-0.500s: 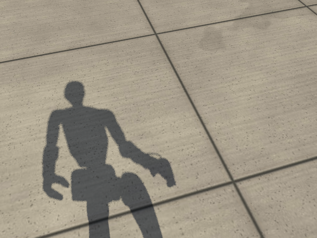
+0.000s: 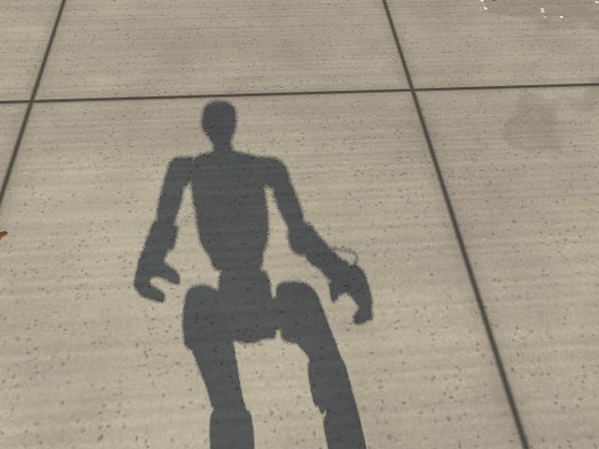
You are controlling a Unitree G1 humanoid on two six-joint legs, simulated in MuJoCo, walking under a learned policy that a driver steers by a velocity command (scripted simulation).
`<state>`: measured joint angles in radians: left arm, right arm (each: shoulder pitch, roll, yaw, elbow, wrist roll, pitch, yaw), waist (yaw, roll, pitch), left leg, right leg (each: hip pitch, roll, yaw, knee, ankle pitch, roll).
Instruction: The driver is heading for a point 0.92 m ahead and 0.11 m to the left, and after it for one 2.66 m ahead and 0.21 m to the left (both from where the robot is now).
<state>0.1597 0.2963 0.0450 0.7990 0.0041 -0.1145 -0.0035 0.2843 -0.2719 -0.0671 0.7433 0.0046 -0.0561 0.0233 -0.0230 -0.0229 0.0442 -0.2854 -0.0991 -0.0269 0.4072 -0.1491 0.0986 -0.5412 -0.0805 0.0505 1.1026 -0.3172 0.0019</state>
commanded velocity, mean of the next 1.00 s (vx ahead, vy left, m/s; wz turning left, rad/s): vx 0.50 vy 0.00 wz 0.45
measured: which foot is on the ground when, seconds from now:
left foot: down 0.00-0.30, up 0.32-0.80, down 0.82-1.00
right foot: up 0.00-0.28, down 0.30-0.82, up 0.84-1.00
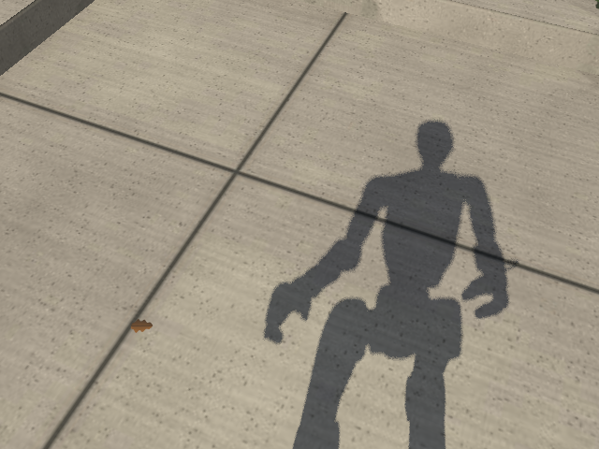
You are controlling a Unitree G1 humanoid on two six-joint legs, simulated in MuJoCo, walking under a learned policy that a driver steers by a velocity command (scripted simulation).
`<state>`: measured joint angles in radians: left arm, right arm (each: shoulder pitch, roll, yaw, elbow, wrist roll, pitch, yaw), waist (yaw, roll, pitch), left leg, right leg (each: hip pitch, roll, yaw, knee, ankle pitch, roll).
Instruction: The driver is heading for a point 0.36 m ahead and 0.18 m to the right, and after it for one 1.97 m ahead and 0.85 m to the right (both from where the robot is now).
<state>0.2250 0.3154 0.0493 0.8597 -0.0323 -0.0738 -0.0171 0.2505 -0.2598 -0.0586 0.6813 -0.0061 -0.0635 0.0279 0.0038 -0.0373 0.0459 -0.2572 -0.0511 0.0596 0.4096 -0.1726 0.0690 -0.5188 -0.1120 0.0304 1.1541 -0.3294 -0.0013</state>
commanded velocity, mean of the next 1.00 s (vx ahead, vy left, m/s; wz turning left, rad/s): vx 0.26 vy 0.00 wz -0.49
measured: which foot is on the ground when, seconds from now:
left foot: down 0.00-0.36, up 0.38-0.82, down 0.84-1.00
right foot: up 0.00-0.34, down 0.36-0.84, up 0.86-1.00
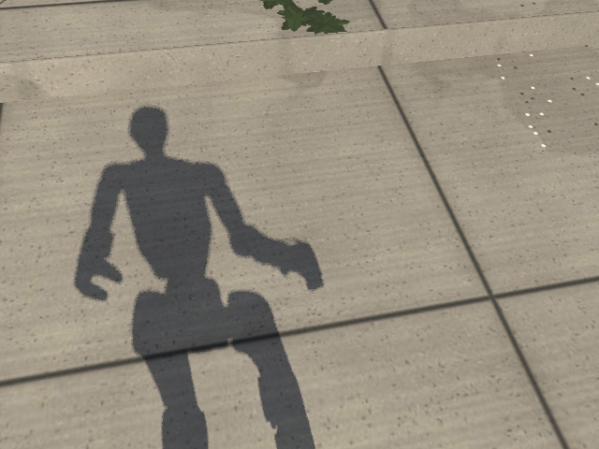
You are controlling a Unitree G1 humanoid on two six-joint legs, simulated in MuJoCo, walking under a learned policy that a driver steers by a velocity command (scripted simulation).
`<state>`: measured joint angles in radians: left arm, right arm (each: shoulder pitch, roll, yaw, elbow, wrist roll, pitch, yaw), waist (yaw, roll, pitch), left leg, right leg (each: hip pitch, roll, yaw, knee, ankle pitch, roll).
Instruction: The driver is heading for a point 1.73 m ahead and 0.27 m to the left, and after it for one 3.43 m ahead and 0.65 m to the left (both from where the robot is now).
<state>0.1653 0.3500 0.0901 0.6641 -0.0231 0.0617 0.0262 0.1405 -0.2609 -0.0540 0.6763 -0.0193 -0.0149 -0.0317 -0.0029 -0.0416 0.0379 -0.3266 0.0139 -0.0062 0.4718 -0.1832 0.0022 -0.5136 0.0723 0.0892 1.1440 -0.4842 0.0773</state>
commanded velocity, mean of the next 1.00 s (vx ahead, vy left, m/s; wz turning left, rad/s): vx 0.01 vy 0.00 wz -0.16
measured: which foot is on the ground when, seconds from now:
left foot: down 0.00-0.24, up 0.26-0.52, down 0.54-1.00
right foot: up 0.00-0.20, down 0.22-1.00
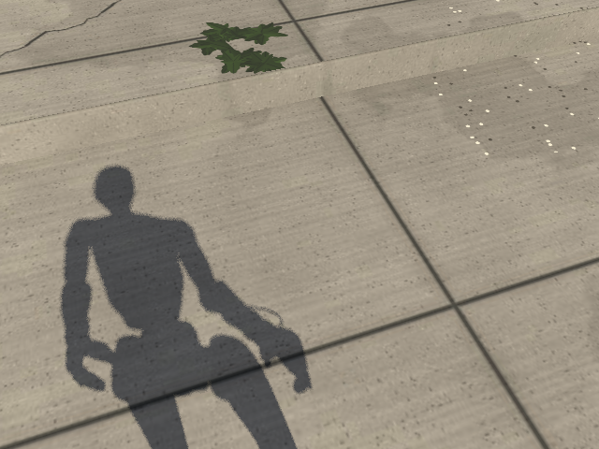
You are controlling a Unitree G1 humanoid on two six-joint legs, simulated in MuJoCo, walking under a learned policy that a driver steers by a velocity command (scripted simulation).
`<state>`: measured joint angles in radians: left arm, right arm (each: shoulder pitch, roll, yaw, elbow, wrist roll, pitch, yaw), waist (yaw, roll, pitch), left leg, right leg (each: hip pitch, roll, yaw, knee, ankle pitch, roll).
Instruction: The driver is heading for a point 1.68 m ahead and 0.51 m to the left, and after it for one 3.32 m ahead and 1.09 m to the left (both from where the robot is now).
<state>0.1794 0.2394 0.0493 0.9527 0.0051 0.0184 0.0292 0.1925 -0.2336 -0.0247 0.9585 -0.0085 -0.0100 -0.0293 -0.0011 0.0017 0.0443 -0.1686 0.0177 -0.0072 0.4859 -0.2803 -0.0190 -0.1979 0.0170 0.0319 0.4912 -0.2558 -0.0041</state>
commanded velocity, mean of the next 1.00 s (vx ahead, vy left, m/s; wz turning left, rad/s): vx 0.02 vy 0.00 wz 0.00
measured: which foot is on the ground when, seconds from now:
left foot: down 0.00-1.00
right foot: down 0.00-1.00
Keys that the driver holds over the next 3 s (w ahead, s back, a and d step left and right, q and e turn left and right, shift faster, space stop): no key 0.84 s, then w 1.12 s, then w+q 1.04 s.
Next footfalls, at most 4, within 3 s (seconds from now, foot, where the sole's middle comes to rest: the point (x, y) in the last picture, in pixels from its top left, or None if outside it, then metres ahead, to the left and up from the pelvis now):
1.56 left None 0.44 0.12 -0.77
2.10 right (362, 359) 0.74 -0.12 -0.77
2.66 left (242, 283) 0.97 0.19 -0.77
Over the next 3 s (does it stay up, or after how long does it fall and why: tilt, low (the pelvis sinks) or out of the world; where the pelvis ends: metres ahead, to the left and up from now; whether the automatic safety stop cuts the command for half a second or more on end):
stays up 1.01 0.14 0.01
